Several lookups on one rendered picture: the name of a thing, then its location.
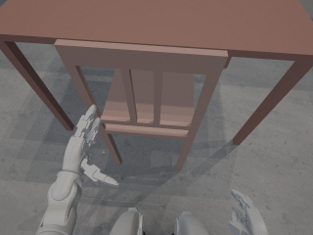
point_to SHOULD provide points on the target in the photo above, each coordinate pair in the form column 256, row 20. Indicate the robot right shin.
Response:
column 185, row 213

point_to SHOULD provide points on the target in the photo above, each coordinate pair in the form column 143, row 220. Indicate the chair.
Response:
column 152, row 90

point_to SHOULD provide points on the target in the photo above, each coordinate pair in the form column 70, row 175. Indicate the table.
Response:
column 258, row 29

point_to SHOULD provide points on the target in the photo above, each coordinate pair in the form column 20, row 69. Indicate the robot left thigh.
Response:
column 129, row 223

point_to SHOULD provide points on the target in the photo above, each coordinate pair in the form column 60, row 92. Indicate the robot left hand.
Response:
column 79, row 146

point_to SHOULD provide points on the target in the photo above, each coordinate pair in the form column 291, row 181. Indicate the left robot forearm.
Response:
column 63, row 197

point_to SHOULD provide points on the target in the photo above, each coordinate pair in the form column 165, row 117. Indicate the robot right hand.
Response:
column 252, row 221

